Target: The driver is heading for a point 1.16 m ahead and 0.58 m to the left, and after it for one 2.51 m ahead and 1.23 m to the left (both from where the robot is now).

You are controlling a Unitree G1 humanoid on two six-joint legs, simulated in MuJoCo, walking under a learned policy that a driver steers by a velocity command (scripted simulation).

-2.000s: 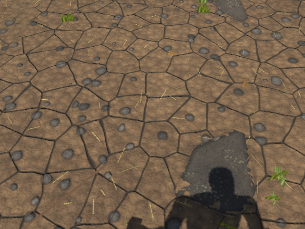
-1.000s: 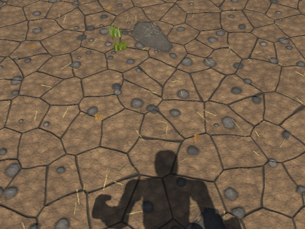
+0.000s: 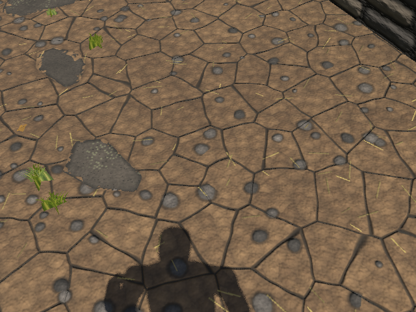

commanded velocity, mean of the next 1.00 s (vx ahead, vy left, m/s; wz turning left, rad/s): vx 0.50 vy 0.00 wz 0.55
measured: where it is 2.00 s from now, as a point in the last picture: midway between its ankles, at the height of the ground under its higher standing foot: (80, 201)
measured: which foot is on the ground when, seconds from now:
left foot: up 0.00-0.36, down 0.38-0.88, up 0.90-1.00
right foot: down 0.00-0.38, up 0.40-0.84, down 0.86-1.00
